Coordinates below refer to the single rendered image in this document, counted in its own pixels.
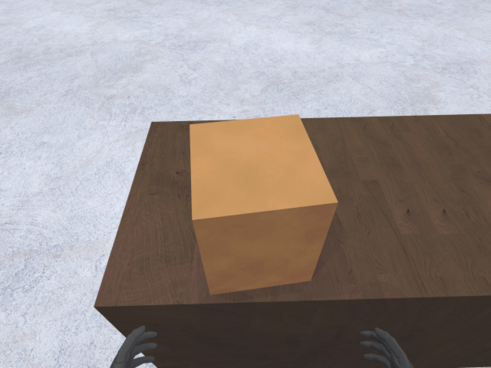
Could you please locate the carton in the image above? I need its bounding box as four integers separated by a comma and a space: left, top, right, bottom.
189, 114, 338, 295

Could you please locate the robot right hand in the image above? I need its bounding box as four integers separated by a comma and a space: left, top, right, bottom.
360, 327, 414, 368

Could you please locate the robot left hand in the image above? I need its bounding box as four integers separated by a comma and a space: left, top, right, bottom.
110, 325, 157, 368

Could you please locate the pedestal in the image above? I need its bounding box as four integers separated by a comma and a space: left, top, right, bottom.
94, 113, 491, 368

